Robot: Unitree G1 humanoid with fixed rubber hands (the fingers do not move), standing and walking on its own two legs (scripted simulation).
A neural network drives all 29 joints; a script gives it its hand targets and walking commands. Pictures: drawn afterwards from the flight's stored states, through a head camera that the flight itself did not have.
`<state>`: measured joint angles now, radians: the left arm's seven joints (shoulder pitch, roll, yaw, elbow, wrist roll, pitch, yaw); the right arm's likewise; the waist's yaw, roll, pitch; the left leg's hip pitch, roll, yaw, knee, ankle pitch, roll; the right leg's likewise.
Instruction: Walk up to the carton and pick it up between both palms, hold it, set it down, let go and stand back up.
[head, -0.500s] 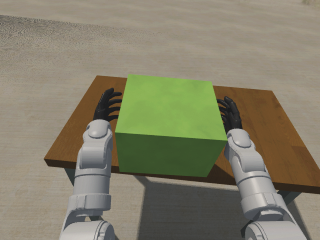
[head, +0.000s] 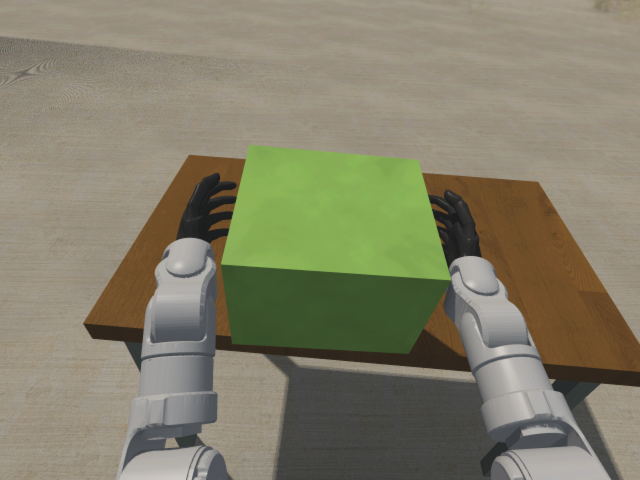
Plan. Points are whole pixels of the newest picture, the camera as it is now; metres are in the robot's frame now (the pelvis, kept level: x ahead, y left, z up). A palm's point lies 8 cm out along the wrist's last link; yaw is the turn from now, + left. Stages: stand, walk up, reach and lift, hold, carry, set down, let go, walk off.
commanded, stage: reach and lift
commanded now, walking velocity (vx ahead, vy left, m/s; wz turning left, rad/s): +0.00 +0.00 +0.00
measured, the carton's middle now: (328, 248) +0.39 +0.00 +0.12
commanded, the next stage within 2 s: hold in 0.12 s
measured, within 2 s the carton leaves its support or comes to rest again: neither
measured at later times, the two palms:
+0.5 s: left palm (176, 239) +0.34 +0.17 +0.18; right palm (457, 244) +0.34 -0.15 +0.17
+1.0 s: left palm (182, 234) +0.34 +0.17 +0.18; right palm (461, 239) +0.35 -0.16 +0.17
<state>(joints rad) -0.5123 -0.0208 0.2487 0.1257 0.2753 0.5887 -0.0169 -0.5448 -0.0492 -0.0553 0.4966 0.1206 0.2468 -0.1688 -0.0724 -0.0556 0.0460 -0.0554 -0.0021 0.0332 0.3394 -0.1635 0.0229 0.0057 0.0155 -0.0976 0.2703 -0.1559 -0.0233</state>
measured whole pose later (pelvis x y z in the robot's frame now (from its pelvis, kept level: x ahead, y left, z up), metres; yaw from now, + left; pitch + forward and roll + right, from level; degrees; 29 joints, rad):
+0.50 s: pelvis -0.01 -0.01 +0.00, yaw +0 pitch -9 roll +0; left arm -0.52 -0.02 0.29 0.04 0.32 0.72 -0.06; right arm -0.59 -0.03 -0.04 0.49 0.14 0.34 -0.18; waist -0.07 -0.07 0.04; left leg -0.01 0.00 0.03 0.31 -0.14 0.02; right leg 0.04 0.01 -0.10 0.27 -0.15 -0.03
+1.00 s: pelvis +0.00 -0.01 +0.00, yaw +0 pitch -9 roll -1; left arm -0.51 -0.02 0.28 0.01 0.31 0.71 -0.05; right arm -0.59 -0.05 -0.02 0.46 0.16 0.32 -0.19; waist -0.07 -0.07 0.05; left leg -0.01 0.00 0.03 0.33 -0.16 0.02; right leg 0.05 0.02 -0.10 0.27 -0.16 -0.03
